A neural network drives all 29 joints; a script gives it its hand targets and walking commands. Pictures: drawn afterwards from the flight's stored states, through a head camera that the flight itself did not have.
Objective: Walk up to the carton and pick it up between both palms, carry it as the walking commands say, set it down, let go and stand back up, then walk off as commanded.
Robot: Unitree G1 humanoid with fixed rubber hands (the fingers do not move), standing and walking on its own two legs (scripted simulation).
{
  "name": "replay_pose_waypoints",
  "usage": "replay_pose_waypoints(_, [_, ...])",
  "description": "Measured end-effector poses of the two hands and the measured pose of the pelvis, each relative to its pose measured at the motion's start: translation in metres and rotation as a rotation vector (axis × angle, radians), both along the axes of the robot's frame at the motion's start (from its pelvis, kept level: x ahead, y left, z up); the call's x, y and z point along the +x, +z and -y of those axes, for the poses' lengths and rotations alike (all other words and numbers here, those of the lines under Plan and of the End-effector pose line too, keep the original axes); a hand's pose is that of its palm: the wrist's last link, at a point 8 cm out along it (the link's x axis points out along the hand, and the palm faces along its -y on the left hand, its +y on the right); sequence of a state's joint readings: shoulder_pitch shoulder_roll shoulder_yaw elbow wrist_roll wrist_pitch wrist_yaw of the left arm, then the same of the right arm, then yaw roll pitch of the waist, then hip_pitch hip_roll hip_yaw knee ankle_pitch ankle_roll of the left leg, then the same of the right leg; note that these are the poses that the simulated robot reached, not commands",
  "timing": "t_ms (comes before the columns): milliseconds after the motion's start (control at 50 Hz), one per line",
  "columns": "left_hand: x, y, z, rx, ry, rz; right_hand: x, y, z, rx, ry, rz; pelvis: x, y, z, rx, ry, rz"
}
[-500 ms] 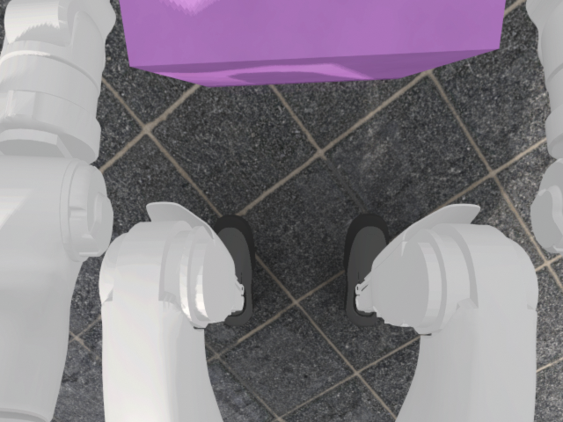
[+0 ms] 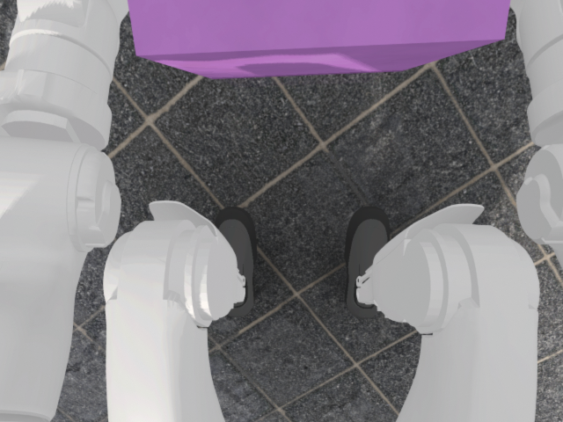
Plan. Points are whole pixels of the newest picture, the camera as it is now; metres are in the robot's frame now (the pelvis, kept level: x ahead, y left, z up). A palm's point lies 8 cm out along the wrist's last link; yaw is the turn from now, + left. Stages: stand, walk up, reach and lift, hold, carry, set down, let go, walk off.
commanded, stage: reach and lift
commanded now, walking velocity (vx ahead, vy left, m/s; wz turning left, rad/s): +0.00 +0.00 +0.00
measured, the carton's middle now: out of the picture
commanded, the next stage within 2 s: none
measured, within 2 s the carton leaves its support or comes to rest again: leaves its support in 0.92 s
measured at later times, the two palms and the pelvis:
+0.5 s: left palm out of the picture +0.57 +0.19 -0.16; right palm out of the picture +0.58 -0.19 -0.16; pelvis +0.00 +0.00 -0.01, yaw +1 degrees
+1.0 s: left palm out of the picture +0.56 +0.19 -0.15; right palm out of the picture +0.57 -0.19 -0.14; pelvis +0.00 +0.00 +0.01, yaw +0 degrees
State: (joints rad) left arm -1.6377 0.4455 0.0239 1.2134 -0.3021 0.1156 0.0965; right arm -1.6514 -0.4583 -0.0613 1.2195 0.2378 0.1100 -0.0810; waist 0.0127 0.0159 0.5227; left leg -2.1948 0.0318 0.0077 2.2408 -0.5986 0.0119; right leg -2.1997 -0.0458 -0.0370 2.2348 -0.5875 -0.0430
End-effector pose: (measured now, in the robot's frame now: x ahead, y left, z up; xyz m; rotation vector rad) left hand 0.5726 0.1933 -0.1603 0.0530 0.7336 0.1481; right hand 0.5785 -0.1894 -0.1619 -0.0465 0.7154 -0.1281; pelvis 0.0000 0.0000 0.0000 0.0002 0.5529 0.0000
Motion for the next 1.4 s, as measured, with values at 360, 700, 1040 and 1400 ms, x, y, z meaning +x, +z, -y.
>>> replay_pose_waypoints(360, [0.001, 0.000, 0.001, -0.005, -0.012, -0.001, 0.000, 0.000, -0.003, 0.028, 0.029, 0.004, 0.003, 0.002, 0.000, 0.004, 0.010, 0.000])
replay_pose_waypoints(700, [-0.001, -0.004, -0.001, -0.061, -0.001, 0.020, 0.000, -0.003, -0.001, 0.067, 0.048, 0.015, 0.005, -0.008, -0.004, 0.000, 0.009, 0.005])
replay_pose_waypoints(1040, [-0.010, 0.022, 0.009, -0.004, -0.016, -0.019, -0.006, 0.029, 0.004, 0.013, 0.042, -0.022, 0.002, 0.019, -0.004, 0.002, 0.005, 0.013])
replay_pose_waypoints(1400, [-0.007, 0.065, 0.007, 0.002, -0.026, 0.002, -0.008, 0.067, 0.003, 0.019, 0.041, 0.003, -0.009, 0.047, -0.001, 0.007, 0.003, 0.007])
